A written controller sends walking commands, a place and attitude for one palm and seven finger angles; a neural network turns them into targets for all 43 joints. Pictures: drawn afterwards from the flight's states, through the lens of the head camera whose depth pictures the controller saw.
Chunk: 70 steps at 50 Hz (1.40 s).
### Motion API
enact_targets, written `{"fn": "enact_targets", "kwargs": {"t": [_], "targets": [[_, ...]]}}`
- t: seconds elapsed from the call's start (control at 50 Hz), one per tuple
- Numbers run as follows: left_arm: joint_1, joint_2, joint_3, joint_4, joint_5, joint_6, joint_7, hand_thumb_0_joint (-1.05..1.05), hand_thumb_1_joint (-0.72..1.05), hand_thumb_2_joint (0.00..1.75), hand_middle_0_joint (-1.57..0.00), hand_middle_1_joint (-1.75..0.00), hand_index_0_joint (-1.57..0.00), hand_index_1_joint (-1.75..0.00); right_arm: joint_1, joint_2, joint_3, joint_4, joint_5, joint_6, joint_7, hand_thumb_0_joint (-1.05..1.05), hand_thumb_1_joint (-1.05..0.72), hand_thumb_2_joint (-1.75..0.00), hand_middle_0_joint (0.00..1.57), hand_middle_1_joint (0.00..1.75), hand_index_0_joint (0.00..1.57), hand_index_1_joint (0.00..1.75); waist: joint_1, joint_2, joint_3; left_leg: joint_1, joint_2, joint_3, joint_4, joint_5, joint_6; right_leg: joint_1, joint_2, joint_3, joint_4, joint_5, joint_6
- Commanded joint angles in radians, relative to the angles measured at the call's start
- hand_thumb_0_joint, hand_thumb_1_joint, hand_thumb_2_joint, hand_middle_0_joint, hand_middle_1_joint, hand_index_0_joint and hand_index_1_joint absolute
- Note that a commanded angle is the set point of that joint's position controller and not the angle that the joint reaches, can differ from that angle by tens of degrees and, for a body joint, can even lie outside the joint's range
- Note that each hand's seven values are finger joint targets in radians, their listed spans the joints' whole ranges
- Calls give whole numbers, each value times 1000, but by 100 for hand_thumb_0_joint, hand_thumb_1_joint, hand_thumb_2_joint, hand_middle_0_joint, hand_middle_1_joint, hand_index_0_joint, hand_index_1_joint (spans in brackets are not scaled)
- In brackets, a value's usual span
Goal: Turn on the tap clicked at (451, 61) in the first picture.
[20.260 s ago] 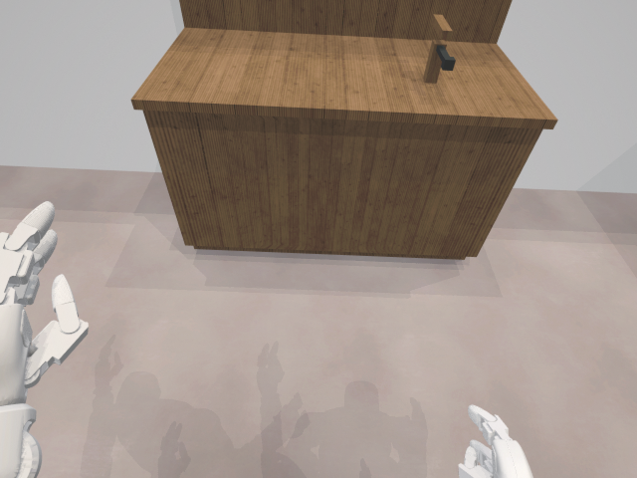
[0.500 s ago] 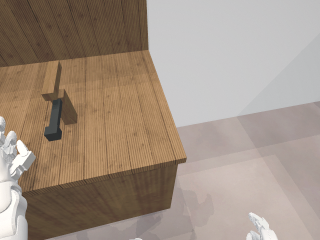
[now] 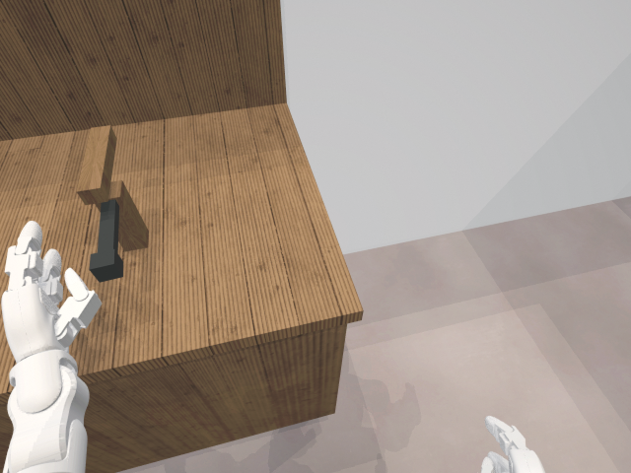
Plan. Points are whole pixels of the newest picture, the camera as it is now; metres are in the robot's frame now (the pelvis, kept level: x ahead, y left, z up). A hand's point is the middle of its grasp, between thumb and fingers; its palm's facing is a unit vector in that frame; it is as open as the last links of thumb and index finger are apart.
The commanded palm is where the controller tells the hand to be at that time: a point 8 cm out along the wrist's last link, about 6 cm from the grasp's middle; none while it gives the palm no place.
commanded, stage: push the lever round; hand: left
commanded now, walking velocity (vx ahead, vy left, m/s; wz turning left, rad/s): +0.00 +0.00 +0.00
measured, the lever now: (107, 265) +0.33 +0.29 +0.09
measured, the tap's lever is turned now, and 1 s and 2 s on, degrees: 3 26 56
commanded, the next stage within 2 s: none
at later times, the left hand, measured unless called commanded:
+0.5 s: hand (123, 290) +0.30 +0.26 +0.08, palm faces +0.58 -0.82 -0.07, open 7.8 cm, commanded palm +0.26 +0.29 +0.08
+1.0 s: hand (157, 278) +0.32 +0.22 +0.08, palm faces +0.66 -0.75 -0.06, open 7.7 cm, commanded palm +0.28 +0.26 +0.08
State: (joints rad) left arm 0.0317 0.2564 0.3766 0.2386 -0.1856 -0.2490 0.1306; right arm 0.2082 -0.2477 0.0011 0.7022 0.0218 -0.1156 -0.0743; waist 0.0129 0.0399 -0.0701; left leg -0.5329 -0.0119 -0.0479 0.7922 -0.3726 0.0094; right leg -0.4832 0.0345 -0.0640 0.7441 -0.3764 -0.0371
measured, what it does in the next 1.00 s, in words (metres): stands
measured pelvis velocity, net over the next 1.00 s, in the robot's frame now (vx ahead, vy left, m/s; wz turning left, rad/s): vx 0.00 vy -0.01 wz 0.01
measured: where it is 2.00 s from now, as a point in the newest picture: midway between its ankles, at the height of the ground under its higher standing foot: outside the picture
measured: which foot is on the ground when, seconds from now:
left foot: down 0.00-1.00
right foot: down 0.00-1.00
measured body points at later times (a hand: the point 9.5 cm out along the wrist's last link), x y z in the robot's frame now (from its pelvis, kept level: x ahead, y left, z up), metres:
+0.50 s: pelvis +0.01 +0.00 +0.00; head +0.03 -0.01 +0.45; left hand +0.27 +0.30 +0.08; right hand +0.16 -0.25 -0.10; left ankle +0.02 +0.11 -0.71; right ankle +0.00 -0.10 -0.71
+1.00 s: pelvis +0.00 -0.01 +0.00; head +0.02 -0.01 +0.45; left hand +0.28 +0.26 +0.08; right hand +0.17 -0.24 -0.10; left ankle +0.02 +0.11 -0.71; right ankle +0.00 -0.10 -0.71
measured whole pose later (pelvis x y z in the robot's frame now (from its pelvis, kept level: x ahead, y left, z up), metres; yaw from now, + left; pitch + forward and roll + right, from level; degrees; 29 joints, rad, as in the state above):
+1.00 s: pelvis +0.00 -0.01 +0.00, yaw +0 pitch +6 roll -1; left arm -0.08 0.09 0.19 0.24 -0.04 -0.14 0.53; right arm 0.15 -0.22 0.01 0.70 -0.01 -0.01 -0.05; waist 0.01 0.04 -0.08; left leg -0.51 -0.02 -0.05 0.77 -0.37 0.00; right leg -0.46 0.03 -0.07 0.74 -0.38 -0.04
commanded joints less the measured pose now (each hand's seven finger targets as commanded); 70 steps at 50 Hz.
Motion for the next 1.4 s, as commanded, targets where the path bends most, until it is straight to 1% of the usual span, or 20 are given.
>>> {"fn": "enact_targets", "kwargs": {"t": [0.0, 0.1, 0.12, 0.14, 0.22, 0.26, 0.46, 0.72, 0.78, 0.88, 1.0, 1.02, 1.08, 1.12, 1.14, 1.22, 1.24, 1.28, 1.32, 1.38], "targets": [[-212, 199, 30, -201, -9, -50, -7, 0, 90, 90, -15, -15, -15, -15, -69, -135, -45, -138, 2, -57, -17, 0, -90, -90, 20, 30, 20, 30, -14, -7, -210, 105, -6, -13, -122, 183, 9, 85, -11, 38, -115, 203, 11], [-227, 224, 68, -154, -2, 1, 32, 0, 90, 90, -15, -15, -15, -15, -81, -130, -39, -150, 3, -37, -22, 0, -90, -90, 20, 30, 20, 30, 1, -52, -190, 68, -13, -2, -134, 153, 17, 105, -18, 45, -133, 181, 19], [-243, 248, 89, -159, 10, 0, 48, 0, 90, 90, -15, -15, -15, -15, -83, -129, -36, -143, 2, -32, -24, 0, -90, -90, 20, 30, 20, 30, 4, -20, -179, 67, -13, -2, -133, 149, 16, 102, -18, 49, -136, 172, 17], [-272, 203, 51, -191, 12, -10, 59, 0, 90, 90, -15, -15, -15, -15, -82, -122, -36, -150, -2, -32, -19, 0, -90, -90, 20, 30, 20, 30, -6, -9, -205, 88, -15, 1, -129, 170, 17, 105, -19, 49, -131, 197, 18], [-265, 223, 71, -215, 39, -51, 104, 0, 90, 90, -15, -15, -15, -15, -68, -119, -42, -139, -14, -30, -8, 0, -90, -90, 20, 30, 20, 30, 1, 38, -243, 101, -11, 0, -107, 213, 12, 115, -14, 51, -110, 237, 13], [-261, 180, 26, -211, 45, -60, 106, 0, 90, 90, -15, -15, -15, -15, -66, -117, -44, -141, -15, -27, 0, 0, -90, -90, 20, 30, 20, 30, -9, 40, -246, 110, -8, 3, -98, 241, 11, 111, -14, 48, -99, 274, 11], [-241, 102, -42, -238, 59, -20, 174, 0, 90, 90, -15, -15, -15, -15, -86, -117, -44, -154, -15, -7, 2, 0, -90, -90, 20, 30, 20, 30, -12, -29, -206, 104, -5, -7, -116, 228, 9, 110, -19, 37, -113, 251, 14], [-282, 38, -110, -266, 132, 7, 310, 0, 90, 90, -15, -15, -15, -15, -116, -104, -41, -149, -32, 30, 9, 0, -90, -90, 20, 30, 20, 30, -3, 30, -238, 129, -6, -9, -112, 247, -1, 121, -25, 40, -110, 249, 5], [-302, -6, -145, -251, 133, 20, 339, 0, 90, 90, -15, -15, -15, -15, -124, -101, -41, -155, -33, 37, 12, 0, -90, -90, 20, 30, 20, 30, -13, -30, -229, 120, -4, -10, -111, 245, 3, 124, -28, 36, -114, 257, 9], [-395, -41, -187, -228, 159, 37, 391, 0, 90, 90, -15, -15, -15, -15, -155, -97, -36, -147, -37, 53, 7, 0, -90, -90, 20, 30, 20, 30, -26, -45, -208, 120, -3, -10, -116, 196, 7, 100, -32, 43, -132, 203, 11], [-405, -34, -169, -191, 182, 61, 445, 0, 90, 90, -15, -15, -15, -15, -164, -91, -38, -143, -41, 79, 7, 0, -90, -90, 20, 30, 20, 30, -12, -44, -238, 110, -6, -1, -113, 214, 8, 136, -40, 52, -135, 236, 10], [-398, 1, -130, -176, 190, 68, 459, 0, 90, 90, -15, -15, -15, -15, -161, -94, -39, -134, -44, 87, 4, 0, -90, -90, 20, 30, 20, 30, -3, -37, -230, 110, -6, -4, -118, 211, 7, 137, -36, 52, -139, 223, 7], [-424, -60, -182, -186, 196, 71, 480, 0, 90, 90, -15, -15, -15, -15, -171, -84, -40, -140, -46, 93, 10, 0, -90, -90, 20, 30, 20, 30, -7, -13, -258, 128, -6, 2, -112, 233, 6, 142, -39, 51, -135, 249, 7], [-402, -25, -139, -169, 203, 73, 500, 0, 90, 90, -15, -15, -15, -15, -163, -88, -45, -130, -50, 102, 8, 0, -90, -90, 20, 30, 20, 30, 2, -33, -259, 122, -2, -2, -113, 248, 3, 157, -36, 50, -133, 265, 5], [-436, -85, -202, -190, 205, 71, 501, 0, 90, 90, -15, -15, -15, -15, -172, -81, -41, -140, -48, 104, 14, 0, -90, -90, 20, 30, 20, 30, -14, -24, -256, 132, -2, 1, -111, 258, 4, 150, -42, 46, -128, 278, 7], [-422, -70, -182, -180, 217, 69, 534, 0, 90, 90, -15, -15, -15, -15, -173, -84, -49, -128, -53, 106, 15, 0, -90, -90, 20, 30, 20, 30, -4, -34, -253, 131, 4, -5, -113, 259, -1, 146, -36, 43, -131, 262, 3], [-449, -122, -234, -195, 219, 67, 536, 0, 90, 90, -15, -15, -15, -15, -179, -79, -46, -135, -54, 107, 19, 0, -90, -90, 20, 30, 20, 30, -14, -35, -265, 142, 2, -1, -111, 267, 2, 147, -40, 42, -126, 276, 5], [-459, -126, -233, -172, 221, 72, 548, 0, 90, 90, -15, -15, -15, -15, -185, -79, -48, -129, -54, 107, 20, 0, -90, -90, 20, 30, 20, 30, -16, -51, -246, 135, 4, 2, -107, 259, 3, 139, -42, 44, -135, 273, 6], [-447, -79, -185, -158, 228, 80, 563, 0, 90, 90, -15, -15, -15, -15, -186, -82, -50, -119, -54, 114, 16, 0, -90, -90, 20, 30, 20, 30, -5, -48, -232, 122, 4, -1, -117, 247, 1, 148, -41, 48, -145, 254, 3], [-542, -138, -247, -161, 234, 83, 579, 0, 90, 90, -15, -15, -15, -15, -208, -72, -45, -119, -53, 114, 16, 0, -90, -90, 20, 30, 20, 30, -21, -39, -234, 126, 3, 0, -119, 214, 3, 129, -46, 47, -150, 208, 4]]}}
